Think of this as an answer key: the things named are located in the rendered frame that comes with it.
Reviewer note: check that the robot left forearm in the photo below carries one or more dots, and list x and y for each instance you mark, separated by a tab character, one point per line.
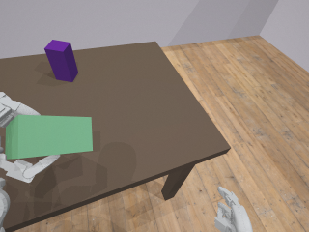
5	203

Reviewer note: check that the robot left hand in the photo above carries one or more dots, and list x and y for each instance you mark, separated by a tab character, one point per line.
20	169

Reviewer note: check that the robot right hand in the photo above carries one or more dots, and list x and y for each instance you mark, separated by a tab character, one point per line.
236	219

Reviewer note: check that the table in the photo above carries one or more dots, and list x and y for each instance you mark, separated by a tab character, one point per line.
146	124

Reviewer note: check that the sponge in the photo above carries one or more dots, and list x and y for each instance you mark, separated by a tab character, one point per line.
29	136

